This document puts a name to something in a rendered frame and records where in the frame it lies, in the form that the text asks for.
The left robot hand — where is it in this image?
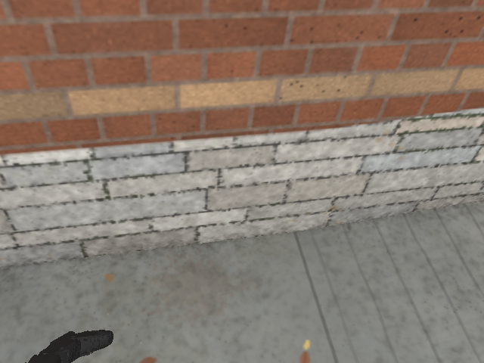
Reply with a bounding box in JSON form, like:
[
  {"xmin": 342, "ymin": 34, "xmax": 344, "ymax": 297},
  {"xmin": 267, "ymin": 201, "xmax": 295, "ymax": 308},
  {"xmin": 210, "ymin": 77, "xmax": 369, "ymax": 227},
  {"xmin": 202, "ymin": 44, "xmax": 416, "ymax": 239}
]
[{"xmin": 25, "ymin": 330, "xmax": 113, "ymax": 363}]

